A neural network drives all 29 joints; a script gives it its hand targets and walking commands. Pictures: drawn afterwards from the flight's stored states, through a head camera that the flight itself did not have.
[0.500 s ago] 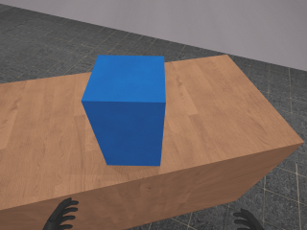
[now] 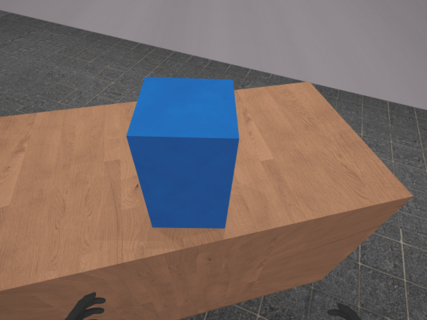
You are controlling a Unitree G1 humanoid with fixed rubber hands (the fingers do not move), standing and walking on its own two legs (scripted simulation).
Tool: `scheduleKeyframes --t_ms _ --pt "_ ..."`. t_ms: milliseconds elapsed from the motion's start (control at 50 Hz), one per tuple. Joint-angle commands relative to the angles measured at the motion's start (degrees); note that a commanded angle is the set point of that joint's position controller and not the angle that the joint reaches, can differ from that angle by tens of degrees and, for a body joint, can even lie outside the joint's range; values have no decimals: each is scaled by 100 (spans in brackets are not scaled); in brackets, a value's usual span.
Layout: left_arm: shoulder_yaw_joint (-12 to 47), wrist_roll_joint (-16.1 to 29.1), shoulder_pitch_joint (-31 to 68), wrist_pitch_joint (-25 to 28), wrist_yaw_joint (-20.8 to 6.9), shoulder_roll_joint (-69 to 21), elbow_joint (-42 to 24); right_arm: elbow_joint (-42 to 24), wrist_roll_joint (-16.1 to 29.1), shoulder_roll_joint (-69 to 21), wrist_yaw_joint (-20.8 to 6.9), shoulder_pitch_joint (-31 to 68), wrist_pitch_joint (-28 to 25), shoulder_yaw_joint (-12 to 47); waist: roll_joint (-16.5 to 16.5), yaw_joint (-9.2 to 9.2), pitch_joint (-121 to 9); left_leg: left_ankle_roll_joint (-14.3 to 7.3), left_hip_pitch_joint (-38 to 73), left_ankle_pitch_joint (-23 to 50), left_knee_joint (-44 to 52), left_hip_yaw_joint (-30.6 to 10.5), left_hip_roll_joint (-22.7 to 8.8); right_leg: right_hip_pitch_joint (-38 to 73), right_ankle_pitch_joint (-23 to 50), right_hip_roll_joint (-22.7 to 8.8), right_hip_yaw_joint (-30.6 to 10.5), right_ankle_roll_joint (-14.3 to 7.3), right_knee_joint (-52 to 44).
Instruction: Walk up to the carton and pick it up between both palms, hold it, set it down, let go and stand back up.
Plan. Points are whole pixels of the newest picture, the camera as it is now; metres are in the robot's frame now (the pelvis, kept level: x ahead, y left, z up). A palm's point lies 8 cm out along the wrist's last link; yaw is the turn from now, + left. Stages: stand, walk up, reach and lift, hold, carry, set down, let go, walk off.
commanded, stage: walk up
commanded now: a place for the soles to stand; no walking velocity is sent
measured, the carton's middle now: (189, 160) +0.41 +0.06 +0.06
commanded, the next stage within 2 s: none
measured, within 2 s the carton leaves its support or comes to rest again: neither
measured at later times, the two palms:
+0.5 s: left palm out of the picture +0.14 +0.26 -0.08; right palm out of the picture +0.10 -0.27 -0.09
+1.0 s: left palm (72, 317) +0.15 +0.26 -0.08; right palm out of the picture +0.09 -0.27 -0.09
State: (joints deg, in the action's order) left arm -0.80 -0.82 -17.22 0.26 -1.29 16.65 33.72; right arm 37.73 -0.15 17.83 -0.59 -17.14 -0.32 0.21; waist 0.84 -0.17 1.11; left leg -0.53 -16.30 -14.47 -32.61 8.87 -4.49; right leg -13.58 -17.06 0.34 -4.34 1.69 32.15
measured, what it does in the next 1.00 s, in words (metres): stands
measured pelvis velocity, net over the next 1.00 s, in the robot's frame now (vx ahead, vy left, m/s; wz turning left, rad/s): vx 0.01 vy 0.01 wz -0.06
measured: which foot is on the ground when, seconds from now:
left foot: down 0.00-1.00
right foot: down 0.00-1.00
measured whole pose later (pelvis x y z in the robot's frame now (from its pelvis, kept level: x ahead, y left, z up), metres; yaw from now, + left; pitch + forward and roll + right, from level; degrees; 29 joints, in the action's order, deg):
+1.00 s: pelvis +0.01 +0.01 +0.00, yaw -3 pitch -1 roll +0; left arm -0.8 -0.7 -15.2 0.1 -1.0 17.3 33.4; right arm 36.9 0.0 18.3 -0.6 -16.7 0.2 0.1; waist 0.9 -0.4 1.3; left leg -0.9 -16.2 -16.4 -34.1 11.8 -5.2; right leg -15.1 -17.8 0.9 -7.7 2.4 34.0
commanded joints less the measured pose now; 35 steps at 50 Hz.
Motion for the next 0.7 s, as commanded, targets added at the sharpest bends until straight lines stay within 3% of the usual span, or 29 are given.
scheduleKeyframes --t_ms 0,60,160,220,280,680 --pt "-202 -2 41 106 22 684 -406 -408 2 828 22 15 -78 -217 -174 -4 40 -353 95 -528 897 -789 -597 -354 279 -327 -419 -294 -517" --pt "-207 -3 57 104 27 711 -399 -410 -3 824 21 4 -76 -219 -52 -3 -10 -355 146 -473 870 -793 -604 -356 296 -323 -402 -302 -490" --pt "-212 -12 53 98 38 715 -411 -396 1 845 24 -13 -61 -223 -152 -11 -11 -349 114 -519 879 -747 -611 -361 333 -311 -439 -302 -452" --pt "-200 -2 62 107 46 743 -411 -411 -1 790 22 -10 -58 -200 -3 -23 -38 -337 223 -289 759 -699 -571 -433 497 -347 -537 -330 -477" --pt "-187 0 63 95 42 721 -401 -419 -1 836 25 -24 -57 -205 -126 -9 -38 -342 204 -201 769 -681 -604 -404 554 -324 -491 -309 -411" --pt "-201 23 246 83 49 797 -452 -475 -3 836 18 28 -27 -229 -40 -28 -136 -342 416 -5 590 -522 -583 -569 680 -313 -623 -347 -405"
